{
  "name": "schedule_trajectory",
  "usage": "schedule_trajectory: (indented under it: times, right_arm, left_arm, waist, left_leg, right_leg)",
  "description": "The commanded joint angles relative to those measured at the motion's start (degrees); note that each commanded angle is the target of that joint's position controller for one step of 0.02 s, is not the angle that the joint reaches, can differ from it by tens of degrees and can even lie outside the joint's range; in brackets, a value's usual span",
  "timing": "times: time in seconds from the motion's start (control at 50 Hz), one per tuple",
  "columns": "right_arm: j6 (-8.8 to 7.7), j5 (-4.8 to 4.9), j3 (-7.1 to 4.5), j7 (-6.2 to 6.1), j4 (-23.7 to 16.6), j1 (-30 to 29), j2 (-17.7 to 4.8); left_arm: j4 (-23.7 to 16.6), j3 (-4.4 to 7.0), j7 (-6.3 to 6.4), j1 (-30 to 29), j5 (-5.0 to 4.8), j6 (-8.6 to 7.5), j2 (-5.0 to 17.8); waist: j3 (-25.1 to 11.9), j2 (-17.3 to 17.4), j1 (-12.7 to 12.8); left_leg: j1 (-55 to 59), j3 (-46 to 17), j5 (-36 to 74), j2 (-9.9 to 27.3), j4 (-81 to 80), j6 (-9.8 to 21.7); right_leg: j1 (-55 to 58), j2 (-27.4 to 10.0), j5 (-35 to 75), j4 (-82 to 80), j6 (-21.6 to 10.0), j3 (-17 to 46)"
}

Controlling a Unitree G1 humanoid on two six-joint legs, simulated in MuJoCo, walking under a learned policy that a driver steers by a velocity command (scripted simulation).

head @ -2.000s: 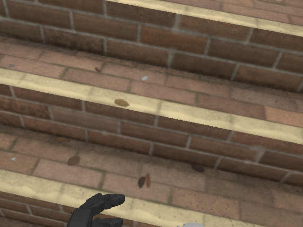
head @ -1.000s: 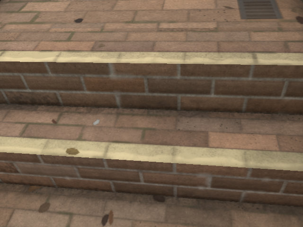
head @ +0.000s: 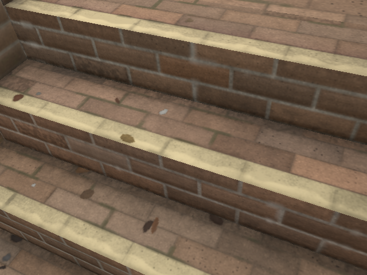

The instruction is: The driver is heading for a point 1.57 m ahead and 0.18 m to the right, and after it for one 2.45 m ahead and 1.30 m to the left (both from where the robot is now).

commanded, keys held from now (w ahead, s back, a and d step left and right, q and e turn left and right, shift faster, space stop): w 0.24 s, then w+e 0.76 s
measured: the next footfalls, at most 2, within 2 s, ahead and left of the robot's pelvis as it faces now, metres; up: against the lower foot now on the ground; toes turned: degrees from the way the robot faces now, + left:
left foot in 0.40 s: +0.04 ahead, +0.20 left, -0.20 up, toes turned +7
right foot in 0.86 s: +0.20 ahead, +0.01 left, +0.00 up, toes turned -11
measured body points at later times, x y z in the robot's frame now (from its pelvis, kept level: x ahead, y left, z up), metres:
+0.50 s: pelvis +0.03 +0.10 -0.08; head +0.03 +0.14 +0.37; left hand +0.27 +0.31 -0.15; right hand +0.03 -0.14 -0.20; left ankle +0.00 +0.19 -0.80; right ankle -0.01 -0.07 -0.43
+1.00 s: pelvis +0.16 +0.09 +0.09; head +0.13 +0.10 +0.54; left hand +0.30 +0.30 -0.05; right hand +0.27 -0.19 +0.02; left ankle +0.15 +0.25 -0.35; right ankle +0.16 +0.02 -0.60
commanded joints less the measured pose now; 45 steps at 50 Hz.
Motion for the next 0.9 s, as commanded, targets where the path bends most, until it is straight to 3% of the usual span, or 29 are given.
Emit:
schedule_trajectory:
  times: [0.02,0.14,0.24,0.26,0.32,0.34,0.36,0.4,0.42,0.44,0.46,0.48,0.5,0.54,0.56,0.6,0.66,0.68,0.7,0.72,0.74,0.76,0.78,0.8,0.82,0.84,0.86,0.88,0.9]
  right_arm:
    - [1.22,-0.15,-0.09,-0.28,-4.2,9.8,-1.5]
    - [1.44,-1.2,0.94,-0.37,-8.2,-1.1,0.7]
    - [1.04,-0.88,1.11,0.48,-9.2,1.7,0.4]
    - [1.26,-0.45,0.75,1.02,-7.9,3.3,-0.5]
    - [0.61,-2.54,0.63,1.84,-5.9,10.3,0.3]
    - [-0.63,-2.24,0.31,2.83,-4.4,13.7,0.1]
    - [-0.9,-2.16,1.16,2.91,-0.7,17.1,3.0]
    - [-1.21,-4.14,1.91,3.61,2.9,20.1,4.8]
    - [-2.68,-4.98,2.6,4.67,1.8,15.9,0.7]
    - [-5.9,-5.24,0.93,6.62,-0.6,13.4,-8.4]
    - [-6.29,-2.82,-0.91,7.46,2.7,18.9,-12.0]
    - [-5.58,-1.56,-0.25,7.4,3.5,19.9,-8.9]
    - [-5.27,0.18,-0.33,6.24,3.3,17.0,-8.9]
    - [-7.33,-2.85,2.99,1.61,5.5,14.2,-0.9]
    - [-8.96,-3.59,4.14,-0.31,5.3,13.3,1.3]
    - [-9.17,-4.4,4.72,-2.07,8.9,15.1,2.6]
    - [-8.16,-4.23,5.11,-1.66,12.5,16.2,3.3]
    - [-8.4,-3.87,5.32,-1.57,14.3,17.0,2.7]
    - [-9.13,-2.85,5.37,-1.94,14.7,15.2,2.2]
    - [-9.13,-2.6,5.96,-1.69,16.0,12.7,2.4]
    - [-8.75,-0.57,6.03,-1.6,14.9,5.8,0.1]
    - [-9.21,1.87,5.65,-2.81,15.7,9.4,-2.8]
    - [-8.77,0.91,5.18,-3.3,16.3,11.6,-6.1]
    - [-8.14,1.98,3.18,-3.3,13.2,6.6,-12.7]
    - [-7.71,2.97,2.92,-2.68,10.4,5.0,-12.7]
    - [-7.66,3.42,3.24,-2.17,9.2,13.1,-7.4]
    - [-9.96,2.28,2.7,-0.76,7.4,2.5,-9.9]
    - [-11.25,1.2,5.14,2.38,3.8,-4.5,2.4]
    - [-13.08,0.19,5.69,4.67,0.9,-6.5,6.1]
  left_arm:
    - [-5.1,-0.27,0.22,-11.3,0.39,-0.72,1.5]
    - [-5.6,3.91,1.74,-0.3,0.88,-1.87,8.6]
    - [-7.8,5.03,1.36,-5.6,-0.61,-1.81,11.2]
    - [-8.3,4.36,1.0,-6.9,-1.07,-1.99,9.5]
    - [-7.3,4.85,0.38,-10.9,-3.36,-1.96,10.3]
    - [-6.6,4.68,0.31,-9.9,-3.64,-1.26,9.4]
    - [-7.1,4.84,0.07,-9.8,-3.67,-1.38,9.1]
    - [-8.7,3.09,-0.96,-14.3,-4.7,-0.88,3.6]
    - [-9.4,2.52,-1.94,-11.1,-3.35,-0.67,-2.3]
    - [-4.1,2.77,-2.06,1.8,-5.43,-2.78,-3.6]
    - [-1.7,3.23,-2.02,7.8,-5.95,-4.28,0.3]
    - [-2.2,2.14,-2.43,0.9,-5.15,-4.98,-1.1]
    - [-4.2,0.33,-2.21,-6.2,-5.01,-3.84,-2.8]
    - [-5.2,0.54,-2.06,-17.1,-4.07,-1.96,-0.4]
    - [-4.1,1.42,-2.06,-16.8,-3.39,-1.92,2.9]
    - [-3.5,1.13,-2.26,-16.7,-1.24,-2.04,1.9]
    - [-4.8,0.05,-4.14,-19.4,-1.07,-2.02,-1.5]
    - [-6.3,-1.04,-4.15,-21.2,-1.14,-2.08,-3.8]
    - [-9.3,-1.97,-4.34,-23.4,-1.33,-2.24,-3.0]
    - [-8.5,-2.34,-4.55,-20.0,-1.3,-1.69,-3.5]
    - [-8.2,-2.33,-4.45,-14.8,-1.19,-1.77,-2.7]
    - [-8.3,-0.77,-4.49,-13.9,-1.97,-1.57,1.8]
    - [-4.9,-0.08,-3.87,-9.1,-1.29,-1.04,3.1]
    - [-3.4,0.02,-3.95,2.5,0.25,-1.35,3.9]
    - [-2.9,1.8,-3.85,4.7,0.67,-0.89,9.2]
    - [-0.9,3.13,-4.51,1.5,0.63,0.24,12.5]
    - [3.1,4.51,-4.3,13.3,1.92,2.25,14.1]
    - [5.6,5.96,-3.76,13.3,5.06,3.39,19.4]
    - [4.4,3.31,-4.51,8.2,6.28,2.54,13.0]
  waist:
    - [3.6,-13.5,-9.0]
    - [5.8,-9.7,-1.4]
    - [0.9,-14.2,-2.3]
    - [0.1,-15.2,-2.0]
    - [-2.3,-16.3,-4.8]
    - [-2.1,-11.8,-5.7]
    - [-1.0,-8.6,-6.0]
    - [3.4,0.6,-7.5]
    - [3.4,12.3,-1.9]
    - [1.3,18.3,4.0]
    - [-4.5,12.4,4.3]
    - [-2.9,6.5,1.6]
    - [-1.0,6.2,-0.5]
    - [5.3,4.0,-3.2]
    - [5.5,2.9,-3.7]
    - [5.4,0.3,-3.8]
    - [5.4,0.3,-4.1]
    - [6.2,0.2,-3.6]
    - [8.1,1.3,-2.8]
    - [5.5,0.8,-0.1]
    - [2.3,0.7,5.4]
    - [-1.1,1.8,5.2]
    - [-6.4,2.9,5.6]
    - [-8.7,12.1,9.4]
    - [-12.6,12.2,10.2]
    - [-14.6,0.5,3.4]
    - [-17.4,-3.9,12.1]
    - [-11.1,-25.1,7.6]
    - [-9.9,-15.1,4.7]
  left_leg:
    - [1.5,4.2,7.0,0.9,7.7,-0.6]
    - [-4.4,3.2,2.5,4.2,-13.3,-0.8]
    - [10.5,8.3,0.0,7.1,-33.3,0.1]
    - [14.0,7.2,-1.6,7.8,-39.4,1.3]
    - [23.3,7.1,-2.2,11.0,-58.4,6.6]
    - [29.3,9.9,3.3,9.7,-67.9,8.7]
    - [33.2,11.3,13.2,11.1,-78.5,11.0]
    - [33.8,12.9,21.9,11.2,-91.6,13.5]
    - [36.9,4.1,46.7,14.6,-77.5,13.2]
    - [36.2,0.3,70.1,20.4,-63.0,12.7]
    - [42.2,-6.9,52.1,26.5,-68.1,15.2]
    - [44.2,-8.1,20.7,27.9,-71.5,16.3]
    - [43.7,-15.7,-24.5,31.4,-82.1,17.0]
    - [38.7,-23.6,-35.6,33.5,-92.2,15.9]
    - [39.2,-20.4,-30.7,32.6,-92.1,13.6]
    - [41.2,-11.0,-21.0,30.0,-90.0,8.7]
    - [37.9,3.5,-1.4,25.4,-90.1,7.0]
    - [36.1,5.2,0.8,25.1,-93.5,7.4]
    - [31.6,9.8,6.6,22.8,-100.8,7.5]
    - [27.6,14.4,22.8,21.0,-101.4,7.7]
    - [24.2,22.1,54.9,18.1,-99.3,7.7]
    - [25.8,21.9,90.9,18.0,-96.6,11.0]
    - [31.7,21.7,124.4,21.1,-88.9,12.6]
    - [46.3,19.0,130.3,25.7,-79.0,15.2]
    - [52.2,17.9,134.3,24.3,-70.7,16.1]
    - [38.3,13.9,117.0,22.1,-64.9,16.1]
    - [30.3,10.7,63.7,19.6,-54.3,16.9]
    - [13.3,8.8,2.2,3.1,-17.9,10.8]
    - [1.7,-3.9,-4.2,-0.3,6.5,10.5]
  right_leg:
    - [-0.5,-10.3,8.9,-35.1,-4.5,17.7]
    - [14.6,-14.6,16.2,-37.9,-6.9,18.7]
    - [12.2,-15.3,23.0,-36.6,-5.8,13.6]
    - [11.3,-13.7,24.4,-35.2,-5.9,12.9]
    - [11.7,-11.8,26.3,-23.6,-5.2,15.2]
    - [10.1,-8.8,24.1,-16.0,-3.8,12.3]
    - [8.3,-6.6,22.6,-9.0,-2.3,10.7]
    - [3.8,2.6,18.7,18.0,-0.4,6.0]
    - [-12.3,11.7,-5.0,45.9,0.7,7.2]
    - [-20.9,16.1,-2.4,67.6,1.5,15.0]
    - [-28.1,15.4,3.2,71.5,2.5,16.4]
    - [-37.1,13.4,11.0,68.7,1.9,18.8]
    - [-43.6,8.5,20.4,62.3,1.7,17.6]
    - [-46.9,7.4,30.7,62.7,0.6,16.9]
    - [-47.1,8.2,33.4,61.8,0.4,18.4]
    - [-49.9,8.9,37.8,58.6,-1.5,19.4]
    - [-47.9,10.2,37.9,54.2,-5.2,15.0]
    - [-46.9,9.2,32.7,53.2,-5.5,15.2]
    - [-40.5,8.5,27.2,38.6,-5.4,8.2]
    - [-26.9,8.8,27.5,32.4,-6.8,3.1]
    - [-11.3,9.6,22.0,19.8,-8.3,1.1]
    - [-1.1,16.7,12.8,12.8,-7.7,-6.8]
    - [3.3,18.4,12.8,15.0,-8.6,-7.5]
    - [1.6,17.1,5.5,-1.0,-8.6,-3.1]
    - [7.3,20.9,6.6,-14.6,-8.4,-0.6]
    - [22.1,22.1,13.4,-19.3,-10.7,5.8]
    - [34.0,17.1,22.5,-35.5,-11.1,22.4]
    - [29.3,7.6,25.3,-47.3,-19.3,48.3]
    - [23.2,2.8,9.1,-55.0,-20.9,58.0]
